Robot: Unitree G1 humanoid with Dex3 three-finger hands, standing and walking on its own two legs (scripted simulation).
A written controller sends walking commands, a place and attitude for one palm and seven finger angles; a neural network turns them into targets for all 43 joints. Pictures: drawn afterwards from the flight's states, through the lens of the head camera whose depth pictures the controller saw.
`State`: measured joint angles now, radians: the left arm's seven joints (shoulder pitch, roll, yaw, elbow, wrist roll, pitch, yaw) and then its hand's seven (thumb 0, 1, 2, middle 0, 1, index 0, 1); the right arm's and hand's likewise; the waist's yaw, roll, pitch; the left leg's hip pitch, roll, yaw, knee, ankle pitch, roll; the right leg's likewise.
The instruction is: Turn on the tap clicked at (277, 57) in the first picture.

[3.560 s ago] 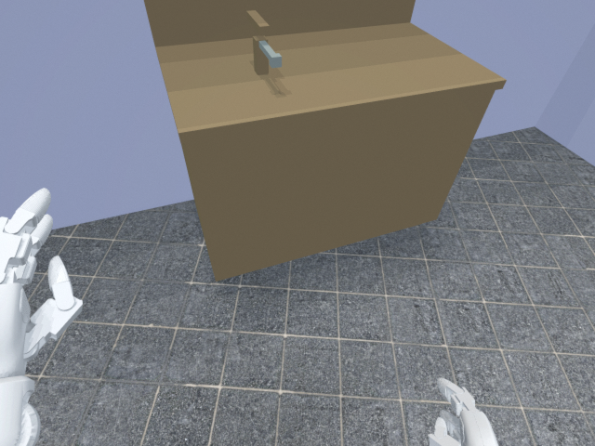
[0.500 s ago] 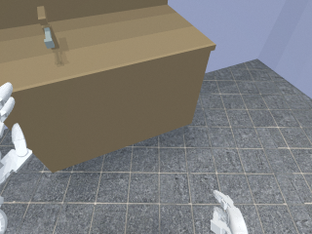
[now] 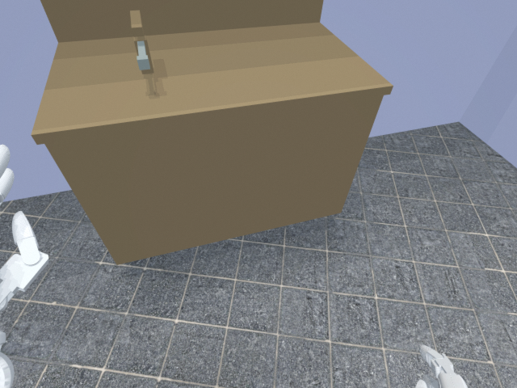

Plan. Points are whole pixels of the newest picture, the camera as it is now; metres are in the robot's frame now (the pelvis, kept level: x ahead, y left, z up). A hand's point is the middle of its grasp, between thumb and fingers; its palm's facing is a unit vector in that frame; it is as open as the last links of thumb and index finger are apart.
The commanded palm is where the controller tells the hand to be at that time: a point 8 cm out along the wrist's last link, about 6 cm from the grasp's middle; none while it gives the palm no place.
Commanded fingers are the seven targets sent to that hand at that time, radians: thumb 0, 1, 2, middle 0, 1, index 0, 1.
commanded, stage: take the last steps up to it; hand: left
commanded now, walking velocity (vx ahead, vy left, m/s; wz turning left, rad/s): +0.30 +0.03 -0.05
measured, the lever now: (143, 62) +0.86 +0.37 +0.08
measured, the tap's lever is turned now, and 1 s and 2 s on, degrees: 0 0 0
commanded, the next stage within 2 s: none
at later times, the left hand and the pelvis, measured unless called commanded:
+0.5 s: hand (100, 218) +0.27 +0.22 +0.17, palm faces +0.38 -0.83 -0.41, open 7.4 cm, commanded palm +0.21 +0.27 +0.18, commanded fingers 0.00 0.90 0.90 -0.20 -0.30 -0.20 -0.30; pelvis +0.04 -0.01 +0.00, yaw -2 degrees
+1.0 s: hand (110, 146) +0.38 +0.24 +0.19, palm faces +0.37 -0.84 -0.40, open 7.4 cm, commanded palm +0.33 +0.29 +0.18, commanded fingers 0.00 0.90 0.90 -0.20 -0.30 -0.20 -0.30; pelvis +0.16 +0.02 +0.01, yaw -2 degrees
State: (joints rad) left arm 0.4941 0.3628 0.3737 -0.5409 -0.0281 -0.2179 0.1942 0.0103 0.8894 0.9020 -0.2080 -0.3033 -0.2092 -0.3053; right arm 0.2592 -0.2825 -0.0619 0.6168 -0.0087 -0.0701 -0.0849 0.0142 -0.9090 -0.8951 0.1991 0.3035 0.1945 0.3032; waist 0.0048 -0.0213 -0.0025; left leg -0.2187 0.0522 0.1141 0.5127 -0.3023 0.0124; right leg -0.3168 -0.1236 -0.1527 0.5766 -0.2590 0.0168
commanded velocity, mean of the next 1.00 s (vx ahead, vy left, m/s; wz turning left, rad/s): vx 0.30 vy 0.02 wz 0.00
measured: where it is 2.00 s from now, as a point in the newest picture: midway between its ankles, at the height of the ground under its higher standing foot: (261, 365)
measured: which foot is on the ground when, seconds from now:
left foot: down 0.00-0.38, up 0.40-0.74, down 0.76-1.00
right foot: down 0.00-0.00, up 0.02-0.36, down 0.38-0.78, up 0.80-1.00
